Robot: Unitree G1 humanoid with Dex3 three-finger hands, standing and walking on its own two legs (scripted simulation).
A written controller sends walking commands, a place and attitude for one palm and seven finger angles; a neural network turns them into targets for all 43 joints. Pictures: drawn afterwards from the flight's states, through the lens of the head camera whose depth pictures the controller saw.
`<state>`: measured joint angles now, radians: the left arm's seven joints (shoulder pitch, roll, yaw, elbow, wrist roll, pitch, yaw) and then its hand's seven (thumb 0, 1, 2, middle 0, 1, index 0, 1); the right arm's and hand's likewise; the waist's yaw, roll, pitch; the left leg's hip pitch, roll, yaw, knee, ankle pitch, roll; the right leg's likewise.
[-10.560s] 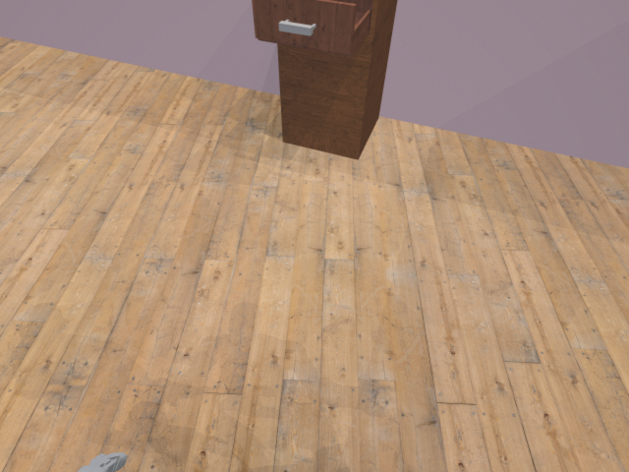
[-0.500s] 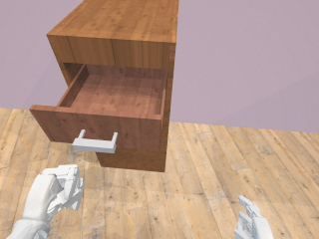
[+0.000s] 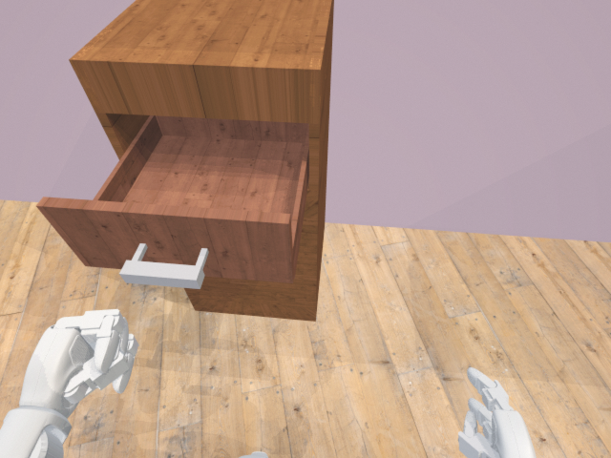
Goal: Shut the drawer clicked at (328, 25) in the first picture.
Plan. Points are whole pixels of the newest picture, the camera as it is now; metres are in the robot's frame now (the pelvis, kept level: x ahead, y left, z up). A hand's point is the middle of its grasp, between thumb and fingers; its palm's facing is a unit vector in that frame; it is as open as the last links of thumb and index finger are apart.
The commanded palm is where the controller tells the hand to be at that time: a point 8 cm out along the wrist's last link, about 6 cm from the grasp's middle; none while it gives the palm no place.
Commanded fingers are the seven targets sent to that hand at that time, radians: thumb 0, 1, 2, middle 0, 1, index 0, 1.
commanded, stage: bring the fist close to the handle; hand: left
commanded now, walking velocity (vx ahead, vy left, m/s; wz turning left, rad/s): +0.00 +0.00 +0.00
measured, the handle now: (167, 263) +0.40 +0.25 -0.01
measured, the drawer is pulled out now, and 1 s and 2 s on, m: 0.25 0.25 0.19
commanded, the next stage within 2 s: push the drawer shut in 1.18 s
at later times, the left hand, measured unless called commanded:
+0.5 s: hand (144, 341) +0.25 +0.23 +0.02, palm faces -0.04 -1.00 -0.04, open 3.2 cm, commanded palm +0.24 +0.28 +0.02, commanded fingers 0.00 0.90 0.90 -1.40 -1.60 -1.40 -1.60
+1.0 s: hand (162, 323) +0.30 +0.23 -0.01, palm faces -0.04 -1.00 -0.04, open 3.3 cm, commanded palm +0.28 +0.29 -0.01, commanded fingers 0.00 0.90 0.90 -1.40 -1.60 -1.40 -1.60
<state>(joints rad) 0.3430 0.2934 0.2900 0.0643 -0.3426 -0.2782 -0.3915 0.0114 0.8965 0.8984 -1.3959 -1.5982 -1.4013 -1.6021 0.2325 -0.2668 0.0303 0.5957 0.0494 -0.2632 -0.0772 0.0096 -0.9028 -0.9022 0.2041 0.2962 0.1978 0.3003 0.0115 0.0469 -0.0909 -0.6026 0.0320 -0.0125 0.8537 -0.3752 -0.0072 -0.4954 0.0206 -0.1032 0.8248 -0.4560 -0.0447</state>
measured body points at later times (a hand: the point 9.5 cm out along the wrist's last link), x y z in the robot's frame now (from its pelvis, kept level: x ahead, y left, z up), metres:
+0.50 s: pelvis -0.01 +0.02 -0.03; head +0.05 +0.02 +0.42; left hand +0.25 +0.29 +0.02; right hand +0.15 -0.24 -0.11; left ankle +0.03 +0.12 -0.70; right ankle -0.02 -0.09 -0.70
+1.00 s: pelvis -0.02 +0.03 -0.05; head +0.07 +0.04 +0.39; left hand +0.29 +0.29 -0.01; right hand +0.13 -0.22 -0.14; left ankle +0.03 +0.12 -0.70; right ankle -0.02 -0.09 -0.70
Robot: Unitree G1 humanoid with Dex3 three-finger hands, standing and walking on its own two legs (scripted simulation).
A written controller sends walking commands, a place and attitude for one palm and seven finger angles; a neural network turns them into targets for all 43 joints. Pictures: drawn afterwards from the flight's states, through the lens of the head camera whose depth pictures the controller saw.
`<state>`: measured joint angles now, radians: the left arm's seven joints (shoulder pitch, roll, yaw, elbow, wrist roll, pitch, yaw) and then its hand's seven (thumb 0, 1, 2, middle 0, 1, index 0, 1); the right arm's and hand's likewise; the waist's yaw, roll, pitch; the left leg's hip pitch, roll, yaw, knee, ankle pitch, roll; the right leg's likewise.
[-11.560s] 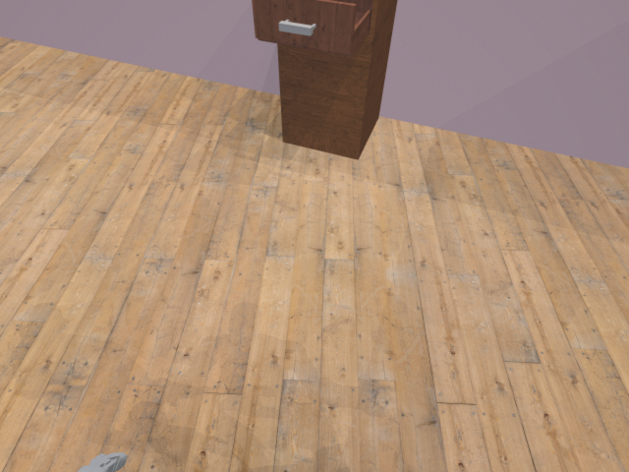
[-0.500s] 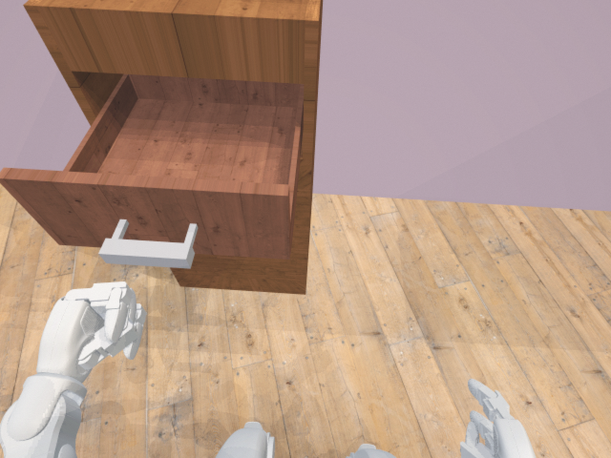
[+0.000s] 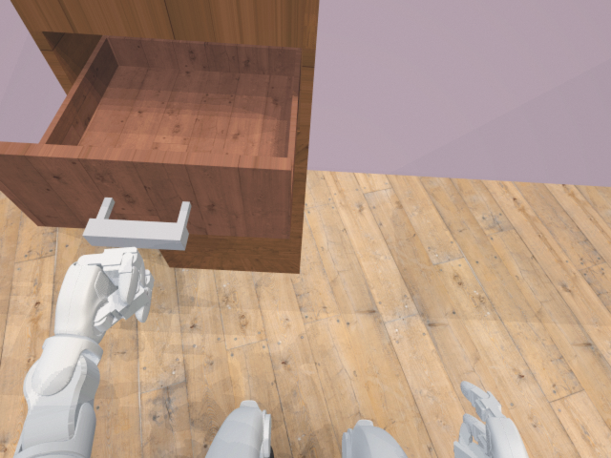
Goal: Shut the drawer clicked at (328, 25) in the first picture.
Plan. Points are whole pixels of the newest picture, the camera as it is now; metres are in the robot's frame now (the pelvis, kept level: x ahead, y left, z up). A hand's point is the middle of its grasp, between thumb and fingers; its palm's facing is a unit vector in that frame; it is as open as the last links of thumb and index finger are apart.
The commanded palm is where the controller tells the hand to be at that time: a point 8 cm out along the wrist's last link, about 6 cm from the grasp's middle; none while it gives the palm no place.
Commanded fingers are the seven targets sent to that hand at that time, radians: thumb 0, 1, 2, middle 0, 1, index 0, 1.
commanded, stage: bring the fist close to the handle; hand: left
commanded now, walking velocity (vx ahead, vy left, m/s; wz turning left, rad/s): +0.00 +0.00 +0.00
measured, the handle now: (142, 220) +0.40 +0.24 +0.04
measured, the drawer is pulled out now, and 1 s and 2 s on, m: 0.25 0.19 0.08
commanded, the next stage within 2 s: push the drawer shut in 0.18 s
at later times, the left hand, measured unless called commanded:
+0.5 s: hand (145, 284) +0.31 +0.21 +0.04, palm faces +0.00 -1.00 -0.03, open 3.3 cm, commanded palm +0.30 +0.26 +0.04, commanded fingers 0.00 0.90 0.90 -1.40 -1.60 -1.40 -1.60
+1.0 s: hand (156, 241) +0.37 +0.22 +0.03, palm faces +0.00 -1.00 -0.04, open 2.9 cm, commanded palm +0.37 +0.26 +0.04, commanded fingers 0.00 0.90 0.90 -1.40 -1.60 -1.40 -1.60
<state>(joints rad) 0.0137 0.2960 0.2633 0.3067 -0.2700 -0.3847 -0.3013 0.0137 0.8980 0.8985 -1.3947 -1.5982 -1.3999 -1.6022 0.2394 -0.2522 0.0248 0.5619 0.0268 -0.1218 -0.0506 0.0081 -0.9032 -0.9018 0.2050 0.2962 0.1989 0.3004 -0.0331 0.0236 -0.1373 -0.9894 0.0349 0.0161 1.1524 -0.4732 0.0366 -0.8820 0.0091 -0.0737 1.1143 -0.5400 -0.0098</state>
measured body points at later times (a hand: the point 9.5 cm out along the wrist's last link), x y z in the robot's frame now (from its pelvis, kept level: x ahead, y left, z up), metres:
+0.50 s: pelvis +0.01 +0.00 +0.00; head +0.10 +0.01 +0.44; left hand +0.31 +0.27 +0.04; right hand +0.17 -0.25 -0.09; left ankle +0.04 +0.09 -0.65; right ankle +0.00 -0.12 -0.65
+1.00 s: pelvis +0.00 -0.01 -0.01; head +0.09 +0.01 +0.43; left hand +0.37 +0.27 +0.04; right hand +0.11 -0.28 -0.11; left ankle +0.04 +0.09 -0.65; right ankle +0.00 -0.12 -0.65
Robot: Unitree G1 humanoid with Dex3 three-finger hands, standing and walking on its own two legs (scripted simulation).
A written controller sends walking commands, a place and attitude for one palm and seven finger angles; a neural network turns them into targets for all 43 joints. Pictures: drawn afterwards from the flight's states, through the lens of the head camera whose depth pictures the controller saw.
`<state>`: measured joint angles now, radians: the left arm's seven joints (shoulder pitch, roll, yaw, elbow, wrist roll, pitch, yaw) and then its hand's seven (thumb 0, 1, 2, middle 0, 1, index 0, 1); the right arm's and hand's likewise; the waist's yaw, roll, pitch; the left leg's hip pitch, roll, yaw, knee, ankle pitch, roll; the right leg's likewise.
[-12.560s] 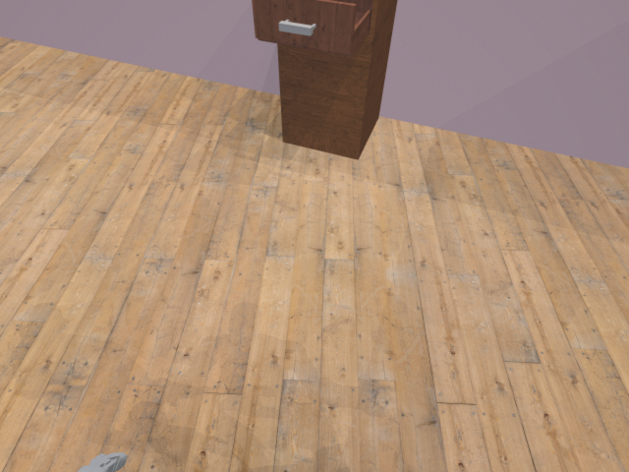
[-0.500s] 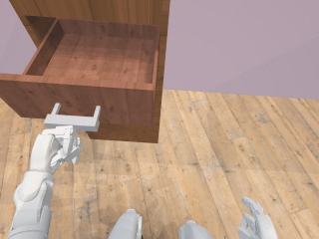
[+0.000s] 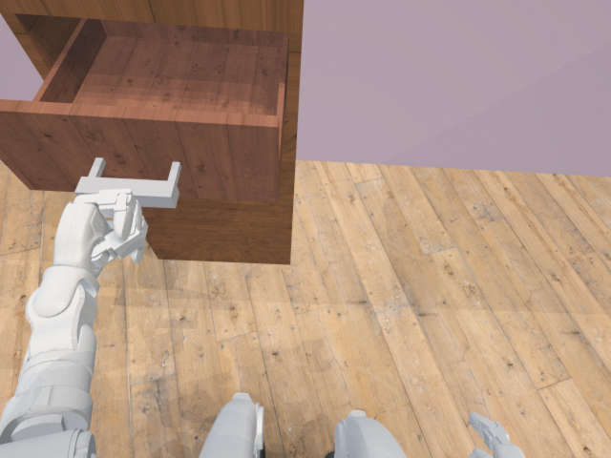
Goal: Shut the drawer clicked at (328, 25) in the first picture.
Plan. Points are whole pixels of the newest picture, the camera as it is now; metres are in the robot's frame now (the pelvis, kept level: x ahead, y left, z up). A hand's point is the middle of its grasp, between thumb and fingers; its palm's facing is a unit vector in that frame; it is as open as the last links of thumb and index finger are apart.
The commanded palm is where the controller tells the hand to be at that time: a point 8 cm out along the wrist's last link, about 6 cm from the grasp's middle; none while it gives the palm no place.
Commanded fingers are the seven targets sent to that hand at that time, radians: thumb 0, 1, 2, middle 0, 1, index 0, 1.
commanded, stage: push the drawer shut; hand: left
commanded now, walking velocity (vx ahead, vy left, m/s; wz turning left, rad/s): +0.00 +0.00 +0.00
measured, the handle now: (133, 179) +0.46 +0.25 +0.05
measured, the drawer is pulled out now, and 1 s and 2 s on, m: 0.19 0.08 0.00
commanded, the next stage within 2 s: pull the fist back off the drawer in 1.92 s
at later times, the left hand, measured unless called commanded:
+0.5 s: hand (148, 193) +0.44 +0.23 +0.04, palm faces -0.01 -1.00 -0.02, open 2.9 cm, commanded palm +0.43 +0.27 +0.05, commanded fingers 0.00 0.90 0.90 -1.40 -1.60 -1.40 -1.60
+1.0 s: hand (159, 161) +0.50 +0.23 +0.04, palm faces +0.00 -1.00 -0.02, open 3.0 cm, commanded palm +0.50 +0.26 +0.05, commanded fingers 0.00 0.90 0.90 -1.40 -1.60 -1.40 -1.60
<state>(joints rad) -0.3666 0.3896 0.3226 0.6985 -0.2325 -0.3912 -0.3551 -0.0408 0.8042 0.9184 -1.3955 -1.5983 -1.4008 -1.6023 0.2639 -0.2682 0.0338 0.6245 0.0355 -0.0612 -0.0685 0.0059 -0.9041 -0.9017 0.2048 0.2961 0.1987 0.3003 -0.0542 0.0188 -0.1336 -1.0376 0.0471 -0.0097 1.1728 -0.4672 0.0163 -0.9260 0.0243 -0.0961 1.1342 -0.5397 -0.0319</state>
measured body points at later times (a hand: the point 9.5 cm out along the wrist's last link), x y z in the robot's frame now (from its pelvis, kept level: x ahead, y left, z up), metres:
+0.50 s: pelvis +0.00 +0.01 -0.01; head +0.12 +0.03 +0.43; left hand +0.44 +0.28 +0.04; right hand +0.07 -0.26 -0.12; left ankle +0.05 +0.11 -0.64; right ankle +0.00 -0.11 -0.64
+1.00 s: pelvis +0.00 +0.01 -0.01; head +0.14 +0.04 +0.41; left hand +0.49 +0.28 +0.05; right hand +0.03 -0.26 -0.12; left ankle +0.05 +0.11 -0.64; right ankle +0.00 -0.11 -0.64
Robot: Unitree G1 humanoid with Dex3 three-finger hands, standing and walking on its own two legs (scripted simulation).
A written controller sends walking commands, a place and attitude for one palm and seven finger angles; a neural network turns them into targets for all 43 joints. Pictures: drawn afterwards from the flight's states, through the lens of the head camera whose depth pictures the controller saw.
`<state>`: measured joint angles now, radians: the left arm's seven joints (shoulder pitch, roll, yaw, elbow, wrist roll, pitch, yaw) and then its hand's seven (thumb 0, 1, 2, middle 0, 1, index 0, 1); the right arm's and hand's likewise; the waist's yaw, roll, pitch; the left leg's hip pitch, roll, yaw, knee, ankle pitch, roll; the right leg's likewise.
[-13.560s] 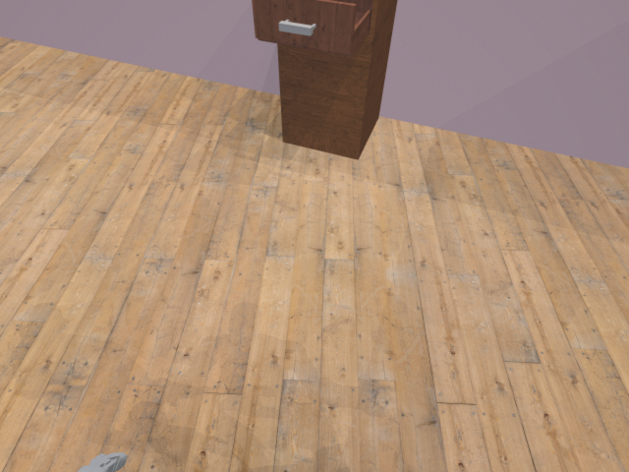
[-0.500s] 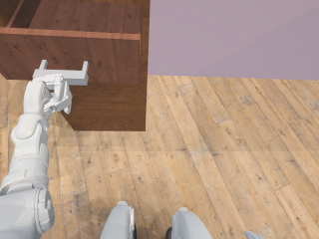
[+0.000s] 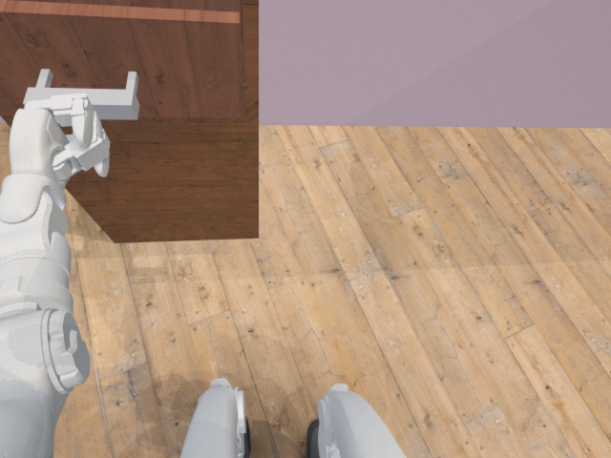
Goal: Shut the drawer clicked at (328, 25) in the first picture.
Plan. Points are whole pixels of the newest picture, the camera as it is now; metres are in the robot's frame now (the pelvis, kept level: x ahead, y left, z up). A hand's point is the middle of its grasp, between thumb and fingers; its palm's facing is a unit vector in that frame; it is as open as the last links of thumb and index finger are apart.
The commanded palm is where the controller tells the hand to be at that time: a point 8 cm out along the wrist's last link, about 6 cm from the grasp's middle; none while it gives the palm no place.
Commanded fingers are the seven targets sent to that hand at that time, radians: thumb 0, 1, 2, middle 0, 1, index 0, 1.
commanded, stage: push the drawer shut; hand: left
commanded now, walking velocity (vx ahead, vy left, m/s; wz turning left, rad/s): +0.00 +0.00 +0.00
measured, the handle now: (87, 91) +0.57 +0.26 +0.06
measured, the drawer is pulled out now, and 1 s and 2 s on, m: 0.08 0.00 0.00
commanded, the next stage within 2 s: pull the fist back off the drawer in 0.92 s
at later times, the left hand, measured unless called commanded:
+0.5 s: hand (102, 108) +0.54 +0.24 +0.06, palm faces +0.04 -1.00 -0.02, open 3.2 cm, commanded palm +0.55 +0.26 +0.06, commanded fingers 0.00 0.90 0.90 -1.40 -1.60 -1.40 -1.60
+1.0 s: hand (96, 90) +0.57 +0.25 +0.06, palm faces +0.03 -1.00 -0.04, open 3.2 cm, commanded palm +0.62 +0.24 +0.06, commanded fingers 0.00 0.90 0.90 -1.40 -1.60 -1.40 -1.60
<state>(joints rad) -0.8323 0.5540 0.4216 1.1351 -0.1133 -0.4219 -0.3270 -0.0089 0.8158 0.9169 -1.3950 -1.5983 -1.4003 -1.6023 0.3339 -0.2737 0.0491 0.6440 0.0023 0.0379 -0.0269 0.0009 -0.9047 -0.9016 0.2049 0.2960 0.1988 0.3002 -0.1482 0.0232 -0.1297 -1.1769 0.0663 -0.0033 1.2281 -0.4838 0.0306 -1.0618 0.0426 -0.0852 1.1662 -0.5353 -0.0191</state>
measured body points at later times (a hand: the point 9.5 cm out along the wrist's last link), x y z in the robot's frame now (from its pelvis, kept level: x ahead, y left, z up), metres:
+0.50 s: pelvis -0.01 +0.00 -0.01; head +0.16 +0.05 +0.40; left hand +0.53 +0.29 +0.06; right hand -0.01 -0.27 -0.11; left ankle +0.04 +0.10 -0.63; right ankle +0.01 -0.12 -0.63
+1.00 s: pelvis -0.02 +0.01 -0.03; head +0.18 +0.06 +0.37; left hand +0.56 +0.31 +0.06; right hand -0.05 -0.25 -0.11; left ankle +0.04 +0.10 -0.63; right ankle +0.01 -0.12 -0.63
